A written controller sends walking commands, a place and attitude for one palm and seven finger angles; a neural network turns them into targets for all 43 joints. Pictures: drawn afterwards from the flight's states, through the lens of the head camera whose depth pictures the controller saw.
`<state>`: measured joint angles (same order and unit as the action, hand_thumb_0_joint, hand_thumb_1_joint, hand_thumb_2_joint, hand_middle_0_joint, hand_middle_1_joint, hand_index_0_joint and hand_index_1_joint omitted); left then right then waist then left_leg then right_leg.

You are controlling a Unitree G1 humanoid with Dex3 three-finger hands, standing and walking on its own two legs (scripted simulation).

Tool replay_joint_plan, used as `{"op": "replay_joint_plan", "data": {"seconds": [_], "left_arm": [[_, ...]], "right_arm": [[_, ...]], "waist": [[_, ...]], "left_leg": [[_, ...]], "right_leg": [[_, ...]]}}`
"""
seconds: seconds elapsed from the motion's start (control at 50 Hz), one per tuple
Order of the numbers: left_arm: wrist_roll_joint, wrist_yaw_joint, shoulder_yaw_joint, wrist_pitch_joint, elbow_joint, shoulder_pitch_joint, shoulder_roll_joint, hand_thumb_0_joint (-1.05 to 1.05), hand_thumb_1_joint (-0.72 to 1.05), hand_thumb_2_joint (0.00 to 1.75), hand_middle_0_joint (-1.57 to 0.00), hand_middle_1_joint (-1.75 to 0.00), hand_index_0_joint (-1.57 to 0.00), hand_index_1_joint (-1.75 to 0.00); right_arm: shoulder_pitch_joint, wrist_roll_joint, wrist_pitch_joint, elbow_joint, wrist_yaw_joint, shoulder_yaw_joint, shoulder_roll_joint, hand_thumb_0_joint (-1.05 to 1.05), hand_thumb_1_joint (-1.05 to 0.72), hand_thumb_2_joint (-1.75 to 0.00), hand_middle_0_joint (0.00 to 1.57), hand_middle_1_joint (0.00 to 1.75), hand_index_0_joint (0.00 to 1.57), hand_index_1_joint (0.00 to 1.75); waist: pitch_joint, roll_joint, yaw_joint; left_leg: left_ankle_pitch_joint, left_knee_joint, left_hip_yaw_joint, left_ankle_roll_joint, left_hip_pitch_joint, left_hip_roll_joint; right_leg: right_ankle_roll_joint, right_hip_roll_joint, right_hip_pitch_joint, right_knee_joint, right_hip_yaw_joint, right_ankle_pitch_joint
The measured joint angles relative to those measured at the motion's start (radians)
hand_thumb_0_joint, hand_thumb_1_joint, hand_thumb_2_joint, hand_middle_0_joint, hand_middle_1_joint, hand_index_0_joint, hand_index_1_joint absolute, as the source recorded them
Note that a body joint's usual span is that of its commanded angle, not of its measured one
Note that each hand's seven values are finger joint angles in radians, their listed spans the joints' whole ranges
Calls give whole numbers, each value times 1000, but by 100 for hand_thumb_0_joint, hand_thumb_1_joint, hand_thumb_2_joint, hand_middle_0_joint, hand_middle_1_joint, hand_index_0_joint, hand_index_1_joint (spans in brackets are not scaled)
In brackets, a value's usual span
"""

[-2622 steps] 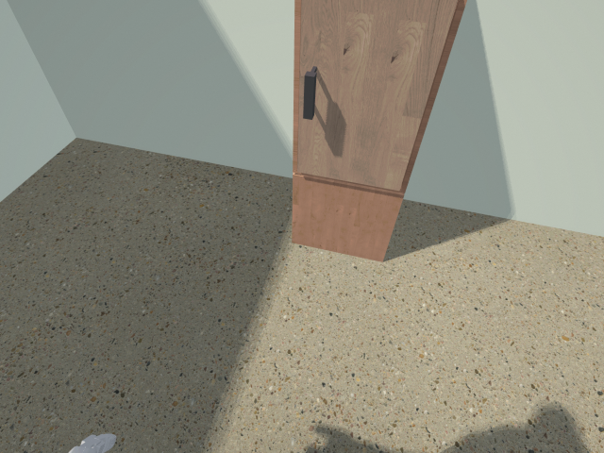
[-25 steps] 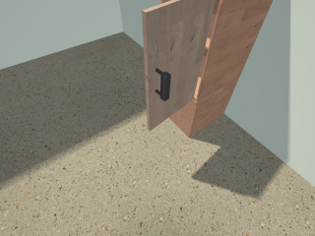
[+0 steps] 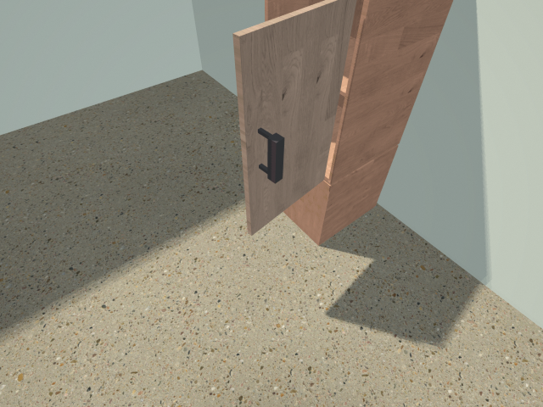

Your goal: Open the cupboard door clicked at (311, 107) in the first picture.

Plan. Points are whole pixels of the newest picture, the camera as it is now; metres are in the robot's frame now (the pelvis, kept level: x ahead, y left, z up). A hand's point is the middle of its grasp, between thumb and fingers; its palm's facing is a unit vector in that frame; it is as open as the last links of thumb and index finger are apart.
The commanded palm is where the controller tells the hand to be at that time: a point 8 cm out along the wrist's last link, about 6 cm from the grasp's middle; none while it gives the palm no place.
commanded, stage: let the arm hang, fingers relaxed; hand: left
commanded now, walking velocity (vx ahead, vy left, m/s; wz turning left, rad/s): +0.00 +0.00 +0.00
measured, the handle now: (268, 154) +0.66 +0.04 -0.03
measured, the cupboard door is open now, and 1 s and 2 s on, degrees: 97 97 97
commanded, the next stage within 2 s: look to check the result in 0.04 s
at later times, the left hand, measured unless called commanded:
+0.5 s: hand out of the picture +0.03 +0.19 -0.17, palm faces +0.02 -0.97 -0.26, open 7.4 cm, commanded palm none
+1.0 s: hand out of the picture +0.08 +0.20 -0.16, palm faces +0.02 -0.96 -0.29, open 7.4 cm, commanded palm none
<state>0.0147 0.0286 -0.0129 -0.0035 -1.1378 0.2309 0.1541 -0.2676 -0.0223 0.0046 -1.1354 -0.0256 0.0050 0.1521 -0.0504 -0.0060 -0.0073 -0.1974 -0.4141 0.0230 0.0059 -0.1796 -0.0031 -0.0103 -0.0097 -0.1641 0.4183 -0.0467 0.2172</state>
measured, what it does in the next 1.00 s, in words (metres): stands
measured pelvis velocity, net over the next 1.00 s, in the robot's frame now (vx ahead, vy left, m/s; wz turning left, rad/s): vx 0.03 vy -0.02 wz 0.01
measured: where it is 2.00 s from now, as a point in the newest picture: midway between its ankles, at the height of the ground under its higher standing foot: outside the picture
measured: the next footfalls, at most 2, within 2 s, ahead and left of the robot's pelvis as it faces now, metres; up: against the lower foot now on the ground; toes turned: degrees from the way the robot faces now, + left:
none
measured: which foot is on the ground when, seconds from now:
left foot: down 0.00-1.00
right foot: down 0.00-1.00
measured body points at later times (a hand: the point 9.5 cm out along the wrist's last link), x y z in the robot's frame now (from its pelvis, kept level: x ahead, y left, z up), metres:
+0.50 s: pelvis +0.01 -0.01 +0.00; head +0.03 -0.02 +0.45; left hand +0.03 +0.25 -0.15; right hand +0.03 -0.25 -0.16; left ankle +0.02 +0.11 -0.74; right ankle +0.01 -0.11 -0.74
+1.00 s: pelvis +0.03 -0.02 +0.00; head +0.05 -0.03 +0.45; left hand +0.07 +0.25 -0.14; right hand +0.08 -0.28 -0.15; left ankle +0.02 +0.11 -0.74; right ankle +0.01 -0.11 -0.74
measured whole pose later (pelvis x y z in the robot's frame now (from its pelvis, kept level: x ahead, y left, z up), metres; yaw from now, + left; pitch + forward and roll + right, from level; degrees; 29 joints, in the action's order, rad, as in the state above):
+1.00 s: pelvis +0.03 -0.02 +0.00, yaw +1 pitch -2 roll +0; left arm 0.01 0.02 -0.02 -0.02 -1.13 0.15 0.24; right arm -0.16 -0.02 0.00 -1.13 -0.02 0.00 0.25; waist -0.07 -0.02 0.00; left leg -0.20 -0.34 0.00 -0.03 -0.12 -0.03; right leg -0.04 0.02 -0.10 0.35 -0.07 0.23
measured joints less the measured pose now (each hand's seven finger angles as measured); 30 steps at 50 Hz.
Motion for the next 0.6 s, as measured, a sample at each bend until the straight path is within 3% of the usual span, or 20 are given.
{"op": "replay_joint_plan", "data": {"seconds": [0.6], "left_arm": [[-2, -8, -7, -7, -4, -48, 65, 1, 91, 89, -20, -30, -20, -30]], "right_arm": [[77, 2, -3, 1, 4, 2, 70, 0, -90, -90, 20, 30, 20, 30]], "waist": [[-20, -12, 7]], "left_leg": [[1, 40, -15, -15, 33, -10]], "right_leg": [[-13, 11, 38, -41, -15, 3]]}}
